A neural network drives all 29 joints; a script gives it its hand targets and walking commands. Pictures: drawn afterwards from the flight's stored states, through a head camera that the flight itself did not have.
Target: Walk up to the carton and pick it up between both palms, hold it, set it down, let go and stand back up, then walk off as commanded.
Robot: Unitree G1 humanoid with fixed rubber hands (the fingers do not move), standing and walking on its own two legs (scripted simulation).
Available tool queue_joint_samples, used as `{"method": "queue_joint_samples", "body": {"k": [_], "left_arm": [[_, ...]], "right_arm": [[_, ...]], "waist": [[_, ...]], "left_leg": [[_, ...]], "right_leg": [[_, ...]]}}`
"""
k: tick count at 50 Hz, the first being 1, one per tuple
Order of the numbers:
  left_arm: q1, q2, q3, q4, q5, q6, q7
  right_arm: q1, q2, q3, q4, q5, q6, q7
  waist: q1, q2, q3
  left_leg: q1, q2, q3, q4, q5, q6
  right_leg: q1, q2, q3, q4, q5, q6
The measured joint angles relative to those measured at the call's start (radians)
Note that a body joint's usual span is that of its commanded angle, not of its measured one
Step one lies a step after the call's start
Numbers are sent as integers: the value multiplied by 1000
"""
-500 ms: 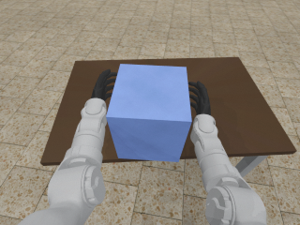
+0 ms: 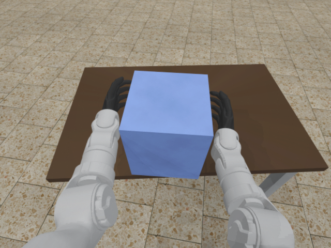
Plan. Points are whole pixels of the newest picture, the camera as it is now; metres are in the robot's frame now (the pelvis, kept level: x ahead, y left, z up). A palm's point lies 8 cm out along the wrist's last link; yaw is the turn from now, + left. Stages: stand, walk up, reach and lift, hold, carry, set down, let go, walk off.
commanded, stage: reach and lift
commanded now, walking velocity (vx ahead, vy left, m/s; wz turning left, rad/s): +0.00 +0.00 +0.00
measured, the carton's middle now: (167, 127) +0.42 +0.02 +0.05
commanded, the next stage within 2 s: none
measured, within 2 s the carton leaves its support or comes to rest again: leaves its support in 0.48 s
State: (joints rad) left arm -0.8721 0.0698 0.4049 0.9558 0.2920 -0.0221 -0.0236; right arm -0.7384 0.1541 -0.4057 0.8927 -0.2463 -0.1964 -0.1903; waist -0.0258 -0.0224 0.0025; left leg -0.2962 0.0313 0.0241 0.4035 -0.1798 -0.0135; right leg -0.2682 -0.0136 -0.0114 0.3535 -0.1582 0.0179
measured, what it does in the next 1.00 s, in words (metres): stands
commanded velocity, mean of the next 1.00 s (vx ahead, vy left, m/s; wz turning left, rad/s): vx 0.00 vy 0.00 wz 0.00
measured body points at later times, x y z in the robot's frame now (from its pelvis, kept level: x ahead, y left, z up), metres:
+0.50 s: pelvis -0.02 +0.00 +0.00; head +0.00 +0.02 +0.45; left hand +0.42 +0.14 +0.11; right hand +0.39 -0.14 +0.09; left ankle +0.01 +0.12 -0.74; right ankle +0.01 -0.13 -0.74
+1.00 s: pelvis -0.04 +0.00 +0.00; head -0.06 +0.02 +0.45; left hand +0.40 +0.14 +0.18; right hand +0.38 -0.14 +0.17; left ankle +0.01 +0.12 -0.74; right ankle +0.01 -0.13 -0.74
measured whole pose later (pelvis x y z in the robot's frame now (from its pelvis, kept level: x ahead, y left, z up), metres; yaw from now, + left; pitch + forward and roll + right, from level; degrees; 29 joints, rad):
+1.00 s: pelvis -0.04 +0.00 +0.00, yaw +0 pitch +0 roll -1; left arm -0.96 0.03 0.31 0.89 0.23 0.32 0.14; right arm -0.87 0.00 -0.29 0.92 -0.03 0.13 -0.13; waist -0.02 -0.02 -0.08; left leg -0.27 0.03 0.02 0.40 -0.14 -0.01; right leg -0.24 -0.01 -0.01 0.35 -0.11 0.02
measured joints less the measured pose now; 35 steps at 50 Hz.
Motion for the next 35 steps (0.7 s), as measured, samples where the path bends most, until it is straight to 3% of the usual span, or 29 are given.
{"method": "queue_joint_samples", "body": {"k": [8,16,24,35], "left_arm": [[22,-22,0,0,0,-54,16],[27,-54,-4,1,0,-43,58],[26,-62,-42,1,-5,27,97],[19,-62,-92,-31,-50,172,142]], "right_arm": [[18,-12,0,29,0,-70,-2],[20,-43,0,46,0,-64,19],[21,-58,0,46,9,4,38],[2,-106,90,31,152,155,47]], "waist": [[1,0,-13],[1,0,-13],[1,0,-30],[1,0,-80]], "left_leg": [[0,0,0,0,6,-1],[0,0,0,0,15,2],[0,0,0,0,21,3],[22,0,0,0,24,4]], "right_leg": [[2,0,0,-5,8,0],[3,0,0,-5,18,0],[3,0,0,-5,24,1],[25,0,0,-5,27,2]]}}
